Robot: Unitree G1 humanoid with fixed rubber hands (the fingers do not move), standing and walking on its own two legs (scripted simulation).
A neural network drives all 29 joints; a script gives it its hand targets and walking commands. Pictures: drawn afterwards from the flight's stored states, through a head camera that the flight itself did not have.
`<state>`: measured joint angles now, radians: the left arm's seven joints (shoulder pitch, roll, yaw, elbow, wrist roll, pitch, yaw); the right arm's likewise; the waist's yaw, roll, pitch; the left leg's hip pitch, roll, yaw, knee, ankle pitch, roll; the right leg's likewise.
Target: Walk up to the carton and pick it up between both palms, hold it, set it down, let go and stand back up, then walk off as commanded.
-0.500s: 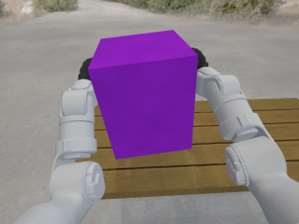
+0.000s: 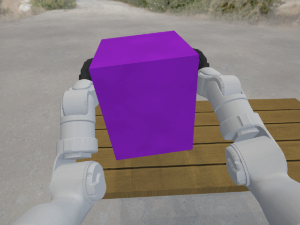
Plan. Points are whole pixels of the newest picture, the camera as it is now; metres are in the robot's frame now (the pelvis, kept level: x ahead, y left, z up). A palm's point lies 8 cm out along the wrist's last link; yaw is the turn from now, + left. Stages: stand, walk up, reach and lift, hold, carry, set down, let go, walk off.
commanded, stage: hold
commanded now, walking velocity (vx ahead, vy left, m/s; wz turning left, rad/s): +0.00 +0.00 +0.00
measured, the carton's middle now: (146, 93) +0.37 +0.01 +0.23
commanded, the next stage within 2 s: none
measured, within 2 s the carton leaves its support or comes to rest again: neither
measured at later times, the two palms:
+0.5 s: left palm (88, 86) +0.36 +0.15 +0.26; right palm (203, 76) +0.37 -0.14 +0.28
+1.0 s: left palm (86, 87) +0.37 +0.16 +0.25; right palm (200, 75) +0.37 -0.13 +0.28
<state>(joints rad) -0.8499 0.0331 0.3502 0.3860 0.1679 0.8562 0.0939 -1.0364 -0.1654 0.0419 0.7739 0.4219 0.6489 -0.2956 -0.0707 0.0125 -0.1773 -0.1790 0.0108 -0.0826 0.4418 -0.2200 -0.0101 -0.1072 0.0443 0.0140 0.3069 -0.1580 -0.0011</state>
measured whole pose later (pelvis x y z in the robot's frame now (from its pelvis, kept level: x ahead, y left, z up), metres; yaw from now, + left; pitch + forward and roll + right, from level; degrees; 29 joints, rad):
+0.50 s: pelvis +0.00 +0.00 +0.00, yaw +0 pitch -3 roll -2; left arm -0.84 0.03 0.34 0.38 0.16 0.85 0.10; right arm -1.02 -0.17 0.05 0.75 0.43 0.66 -0.30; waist -0.07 0.03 -0.18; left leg -0.18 0.01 -0.09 0.44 -0.22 -0.01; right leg -0.10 0.05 0.02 0.30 -0.15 0.00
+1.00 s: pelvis +0.00 +0.00 +0.00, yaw +1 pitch -3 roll -2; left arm -0.83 0.04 0.33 0.37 0.16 0.86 0.09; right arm -1.02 -0.17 0.05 0.76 0.43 0.65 -0.30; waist -0.08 0.01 -0.18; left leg -0.17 0.01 -0.10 0.45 -0.23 -0.01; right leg -0.09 0.05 0.01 0.29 -0.16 0.00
